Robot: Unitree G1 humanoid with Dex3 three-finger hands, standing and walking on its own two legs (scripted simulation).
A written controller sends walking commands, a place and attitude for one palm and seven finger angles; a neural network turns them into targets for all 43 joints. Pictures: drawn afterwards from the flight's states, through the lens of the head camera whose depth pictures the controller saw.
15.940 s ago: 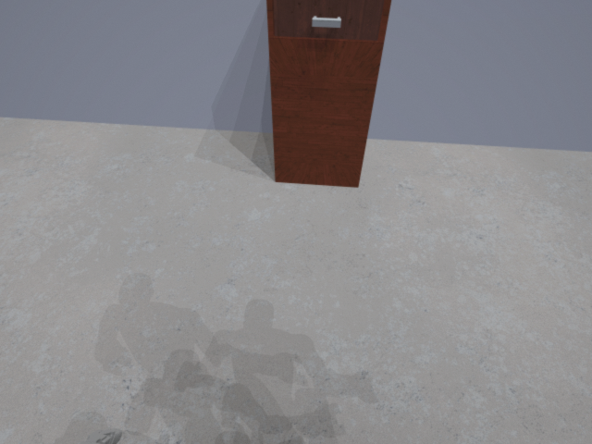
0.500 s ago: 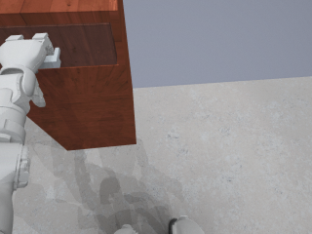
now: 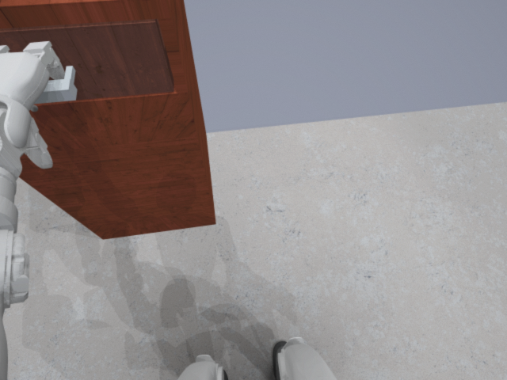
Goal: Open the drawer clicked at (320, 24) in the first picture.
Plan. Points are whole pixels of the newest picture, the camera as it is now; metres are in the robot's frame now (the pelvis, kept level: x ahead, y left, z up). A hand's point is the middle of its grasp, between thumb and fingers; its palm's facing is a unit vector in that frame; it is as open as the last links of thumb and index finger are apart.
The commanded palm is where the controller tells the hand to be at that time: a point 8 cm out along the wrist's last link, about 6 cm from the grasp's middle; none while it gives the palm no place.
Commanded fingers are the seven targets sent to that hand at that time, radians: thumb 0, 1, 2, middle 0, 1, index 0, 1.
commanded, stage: lift the fingers back up to retry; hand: left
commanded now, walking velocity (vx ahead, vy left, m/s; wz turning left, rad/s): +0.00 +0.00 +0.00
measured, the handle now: (40, 83) +0.57 +0.31 +0.08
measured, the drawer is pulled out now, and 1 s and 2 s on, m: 0.00 0.00 0.00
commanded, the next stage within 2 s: re-aim the fingers above the handle in 0.70 s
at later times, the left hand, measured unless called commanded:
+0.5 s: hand (25, 77) +0.53 +0.29 +0.13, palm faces -0.01 -0.01 -1.00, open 13.6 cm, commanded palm +0.50 +0.29 +0.19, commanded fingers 0.00 -0.50 0.30 -0.30 -1.20 -0.30 -1.20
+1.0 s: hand (35, 76) +0.52 +0.27 +0.14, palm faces +0.00 -0.02 -1.00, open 13.8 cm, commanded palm +0.50 +0.28 +0.19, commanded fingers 0.00 -0.50 0.30 -0.30 -1.20 -0.30 -1.20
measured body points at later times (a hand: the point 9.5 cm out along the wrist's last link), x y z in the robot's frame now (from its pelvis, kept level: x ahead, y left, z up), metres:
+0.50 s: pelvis +0.03 +0.00 +0.02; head +0.13 +0.00 +0.46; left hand +0.52 +0.28 +0.18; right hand +0.06 -0.27 -0.11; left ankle -0.03 +0.09 -0.69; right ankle +0.04 -0.13 -0.69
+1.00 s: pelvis +0.03 +0.00 +0.03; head +0.13 -0.01 +0.47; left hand +0.51 +0.27 +0.19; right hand +0.07 -0.29 -0.10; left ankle -0.03 +0.09 -0.69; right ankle +0.04 -0.13 -0.69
